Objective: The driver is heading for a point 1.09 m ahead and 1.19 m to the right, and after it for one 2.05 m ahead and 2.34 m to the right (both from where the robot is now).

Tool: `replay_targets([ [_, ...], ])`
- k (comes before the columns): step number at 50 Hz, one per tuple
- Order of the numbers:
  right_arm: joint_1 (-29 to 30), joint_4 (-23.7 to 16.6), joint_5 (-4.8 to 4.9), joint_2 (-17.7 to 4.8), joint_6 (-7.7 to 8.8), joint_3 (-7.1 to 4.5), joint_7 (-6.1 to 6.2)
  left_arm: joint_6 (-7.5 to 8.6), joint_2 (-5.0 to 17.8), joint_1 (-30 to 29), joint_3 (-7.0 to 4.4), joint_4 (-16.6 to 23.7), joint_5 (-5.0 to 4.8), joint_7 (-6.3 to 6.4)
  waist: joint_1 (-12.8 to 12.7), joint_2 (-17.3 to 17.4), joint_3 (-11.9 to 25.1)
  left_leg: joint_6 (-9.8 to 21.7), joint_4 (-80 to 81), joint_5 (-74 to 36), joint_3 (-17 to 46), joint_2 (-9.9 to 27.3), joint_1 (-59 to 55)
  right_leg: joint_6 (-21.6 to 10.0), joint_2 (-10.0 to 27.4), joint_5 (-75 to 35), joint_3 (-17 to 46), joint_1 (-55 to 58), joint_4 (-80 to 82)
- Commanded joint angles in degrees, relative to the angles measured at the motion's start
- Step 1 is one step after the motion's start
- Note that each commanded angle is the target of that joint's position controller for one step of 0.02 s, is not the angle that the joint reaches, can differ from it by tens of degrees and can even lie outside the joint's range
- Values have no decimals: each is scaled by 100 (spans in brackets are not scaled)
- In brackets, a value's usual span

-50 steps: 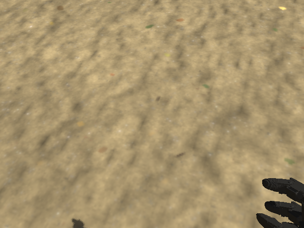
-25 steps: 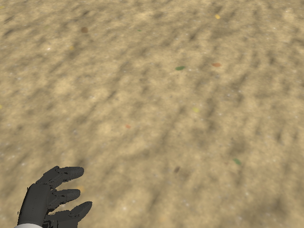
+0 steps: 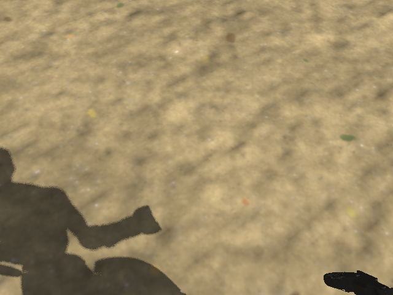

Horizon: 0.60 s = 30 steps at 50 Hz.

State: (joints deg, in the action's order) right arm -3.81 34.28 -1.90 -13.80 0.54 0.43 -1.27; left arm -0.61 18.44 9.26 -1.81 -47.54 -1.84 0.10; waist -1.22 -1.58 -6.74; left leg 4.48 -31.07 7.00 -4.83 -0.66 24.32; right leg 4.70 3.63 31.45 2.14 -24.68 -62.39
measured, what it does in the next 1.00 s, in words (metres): walks ahead, turning right: right foot, then left foot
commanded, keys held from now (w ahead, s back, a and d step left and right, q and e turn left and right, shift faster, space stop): e+shift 0.52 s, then w+e+shift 0.48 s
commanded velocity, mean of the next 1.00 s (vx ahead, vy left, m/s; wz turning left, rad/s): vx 0.30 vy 0.00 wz -0.84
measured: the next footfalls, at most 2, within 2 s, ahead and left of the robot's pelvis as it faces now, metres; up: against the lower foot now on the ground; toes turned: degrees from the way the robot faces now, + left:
right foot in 0.26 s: +0.06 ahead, -0.16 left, +0.00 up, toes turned -17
left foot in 0.78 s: +0.25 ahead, -0.02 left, +0.00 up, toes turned -48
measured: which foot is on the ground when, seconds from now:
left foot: down 0.00-0.26, up 0.28-0.76, down 0.78-1.00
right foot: up 0.00-0.24, down 0.26-0.78, up 0.80-1.00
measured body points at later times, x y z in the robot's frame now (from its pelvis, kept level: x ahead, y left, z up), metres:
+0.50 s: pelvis +0.04 -0.07 +0.02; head +0.07 -0.13 +0.47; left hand +0.26 +0.17 -0.06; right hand +0.11 -0.41 -0.09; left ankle +0.14 +0.08 -0.64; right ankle +0.02 -0.14 -0.73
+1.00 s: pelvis +0.20 -0.14 +0.01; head +0.21 -0.14 +0.46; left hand +0.51 -0.12 -0.07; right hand -0.02 -0.35 -0.09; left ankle +0.22 +0.01 -0.73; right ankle +0.11 -0.29 -0.61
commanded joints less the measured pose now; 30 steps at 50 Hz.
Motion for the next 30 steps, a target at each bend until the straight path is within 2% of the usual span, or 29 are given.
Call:
replay_targets([
  [1,-58,-157,-30,-1226,38,-471,186,-146,690,805,-239,148,53,144,-3,723,1438,1116,1322,-1790,1062,1792,-965,182,113,-441,-128,199,-43],
  [4,111,-43,3,-1051,-13,-485,330,-249,432,484,-217,369,58,139,60,696,1308,1022,1547,-646,680,1861,-921,103,303,-922,-211,134,427],
  [7,165,96,22,-1006,-73,-533,379,-294,406,308,-253,555,89,64,95,771,1232,923,1569,-317,362,1965,-1003,-40,309,-1111,-405,304,972],
  [9,187,199,99,-1036,-101,-582,365,-317,431,321,-296,645,98,-10,56,819,1222,806,1440,-346,236,2076,-1180,-186,296,-1077,-514,455,1394],
  [11,359,277,247,-1054,-138,-624,349,-343,428,625,-359,609,113,-75,-180,764,1230,515,1025,-262,-14,2023,-1210,-431,144,-1450,-729,913,2279],
  [12,317,353,328,-926,-161,-619,338,-350,522,884,-433,523,153,-67,-272,519,1157,214,479,164,-239,1781,-1049,-657,-38,-1756,-678,1220,2852],
  [13,29,493,316,-742,-206,-606,314,-326,840,1092,-548,514,191,-7,-278,-358,813,-283,-619,1014,-627,1278,-404,-1018,245,-2864,178,1515,3742],
  [14,86,248,79,-549,-249,-553,315,-252,1588,1042,-697,726,190,105,-13,-2050,382,-934,-2427,3061,-715,282,1393,-1897,1501,-4591,2532,1907,4177],
  [15,830,-8,40,-644,-218,-565,361,-75,1603,1006,-669,835,420,42,-333,-1489,744,-870,-3365,3252,524,-113,1713,-2504,1695,-3981,3204,1551,4594],
  [16,827,26,153,-781,-201,-619,390,81,1518,741,-660,867,416,4,-147,-949,712,-721,-3524,2712,857,-20,1834,-2275,1480,-3324,2769,1612,4677],
  [17,673,134,164,-858,-174,-667,430,142,1412,429,-662,926,243,37,46,-656,702,-640,-3430,2113,994,63,1892,-1949,1217,-3026,2447,1701,4616],
  [18,557,264,116,-964,-163,-717,479,122,1133,183,-584,997,88,83,137,-460,756,-651,-3347,1753,1038,141,1889,-1709,1095,-3064,2193,1762,4485],
  [19,503,300,77,-971,-137,-735,486,88,984,77,-532,1059,38,141,189,-494,881,-694,-3330,1484,1064,102,1699,-1606,955,-3318,2037,1709,4385],
  [21,433,331,118,-827,-69,-714,427,29,849,232,-491,1134,69,225,161,-444,1211,-777,-3304,1127,1113,-60,1553,-1565,774,-3818,1939,1983,4240],
  [23,469,325,164,-723,-22,-676,397,-4,905,399,-517,1183,65,281,94,-385,1325,-846,-2936,990,1187,-180,1580,-1573,672,-4072,2001,2255,4128],
  [26,576,303,196,-703,16,-652,368,-73,1004,429,-561,1293,51,324,42,-534,1261,-955,-2138,941,1293,-305,1524,-1562,546,-3781,2283,2338,4062],
  [27,510,331,216,-737,40,-651,327,-83,998,486,-564,1313,20,328,16,-532,1384,-960,-1806,828,1307,-304,1402,-1580,467,-2552,2422,2302,4241],
  [28,550,335,255,-771,81,-655,268,-69,995,527,-558,1335,-6,312,-48,-622,1310,-948,-1468,751,1323,-284,1282,-1615,420,-1049,2647,2152,4494],
  [29,647,306,287,-819,140,-666,213,-41,1052,524,-559,1352,-11,288,-99,-814,1135,-930,-1162,760,1320,-295,1234,-1662,430,-150,2905,1991,4693],
  [30,758,273,307,-857,216,-672,168,-11,1093,527,-557,1357,-4,271,-150,-936,988,-912,-925,802,1333,-296,1185,-1703,442,191,3086,1905,4782],
])
Keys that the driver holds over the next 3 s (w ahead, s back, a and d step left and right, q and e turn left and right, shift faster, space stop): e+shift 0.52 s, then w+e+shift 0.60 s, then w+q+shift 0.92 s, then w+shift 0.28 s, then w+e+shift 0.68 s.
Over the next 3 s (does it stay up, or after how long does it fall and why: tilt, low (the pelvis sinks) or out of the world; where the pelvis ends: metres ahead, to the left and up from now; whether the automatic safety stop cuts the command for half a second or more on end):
stays up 1.42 -1.32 -0.03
